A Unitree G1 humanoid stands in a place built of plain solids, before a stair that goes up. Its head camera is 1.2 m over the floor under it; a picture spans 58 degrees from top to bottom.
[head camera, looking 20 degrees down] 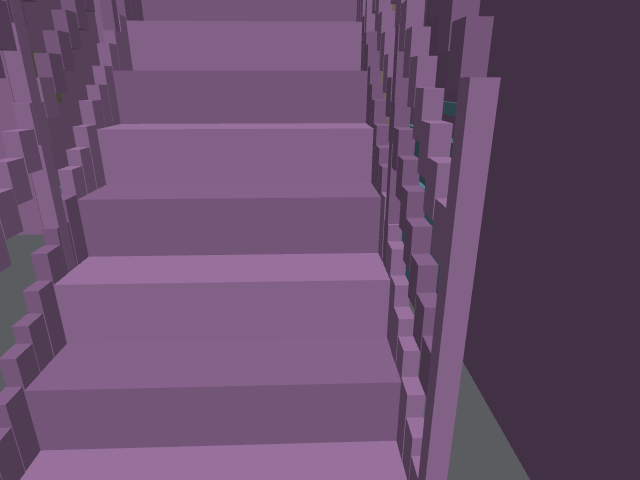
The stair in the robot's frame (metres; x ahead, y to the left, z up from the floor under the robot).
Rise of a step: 0.21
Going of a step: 0.23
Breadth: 1.13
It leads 2 degrees to the left of straight ahead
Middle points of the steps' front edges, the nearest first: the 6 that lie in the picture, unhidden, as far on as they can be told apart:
0.98 0.29 0.42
1.20 0.30 0.62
1.43 0.30 0.83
1.66 0.31 1.04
1.88 0.32 1.25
2.11 0.33 1.45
